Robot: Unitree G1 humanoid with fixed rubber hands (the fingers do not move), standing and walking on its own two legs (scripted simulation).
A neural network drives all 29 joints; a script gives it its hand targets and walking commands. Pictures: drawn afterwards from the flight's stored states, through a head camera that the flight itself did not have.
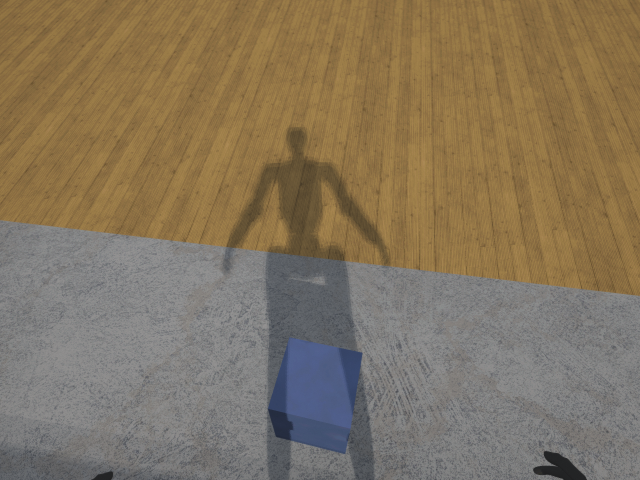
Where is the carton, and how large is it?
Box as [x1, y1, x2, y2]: [268, 337, 362, 453]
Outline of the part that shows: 289,337 268,406 275,434 279,437 344,453 350,428 362,353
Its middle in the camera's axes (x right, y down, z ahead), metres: +0.00 +0.46 +1.11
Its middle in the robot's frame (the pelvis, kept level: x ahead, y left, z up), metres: +0.45 +0.01 -0.66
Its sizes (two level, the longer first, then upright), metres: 0.210 0.200 0.250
